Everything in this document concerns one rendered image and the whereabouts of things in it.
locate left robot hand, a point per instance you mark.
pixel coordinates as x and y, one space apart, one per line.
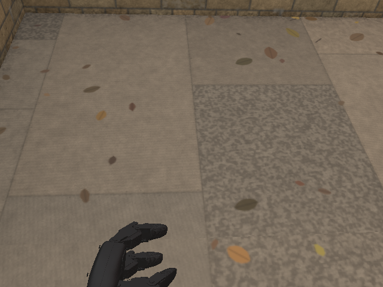
113 265

